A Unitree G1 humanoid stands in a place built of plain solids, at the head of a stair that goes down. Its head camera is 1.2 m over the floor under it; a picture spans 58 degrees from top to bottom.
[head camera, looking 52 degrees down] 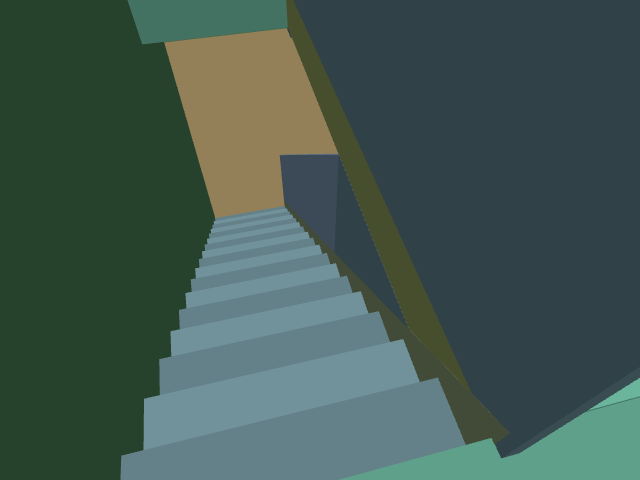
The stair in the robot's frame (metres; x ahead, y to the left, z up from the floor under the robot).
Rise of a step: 0.20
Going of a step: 0.24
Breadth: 1.01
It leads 14 degrees to the left of straight ahead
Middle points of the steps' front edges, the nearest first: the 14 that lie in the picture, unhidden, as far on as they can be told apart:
0.40 0.10 -0.20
0.64 0.16 -0.40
0.87 0.21 -0.60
1.10 0.27 -0.81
1.34 0.32 -1.01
1.57 0.38 -1.21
1.80 0.44 -1.41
2.04 0.49 -1.62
2.27 0.55 -1.82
2.50 0.61 -2.02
2.74 0.66 -2.22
2.97 0.72 -2.42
3.20 0.77 -2.63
3.44 0.83 -2.83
